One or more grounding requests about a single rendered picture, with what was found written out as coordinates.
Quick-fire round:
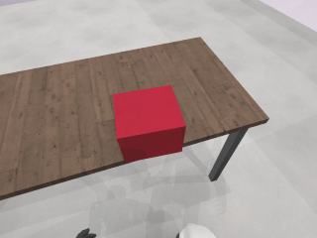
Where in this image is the robot left hand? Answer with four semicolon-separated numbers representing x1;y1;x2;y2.
75;228;96;238

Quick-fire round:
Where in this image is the carton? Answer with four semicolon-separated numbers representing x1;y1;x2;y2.
113;85;186;163

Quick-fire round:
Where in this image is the right robot thigh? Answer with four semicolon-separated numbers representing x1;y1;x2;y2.
179;224;216;238

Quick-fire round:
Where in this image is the table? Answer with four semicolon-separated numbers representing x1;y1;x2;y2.
0;37;269;200

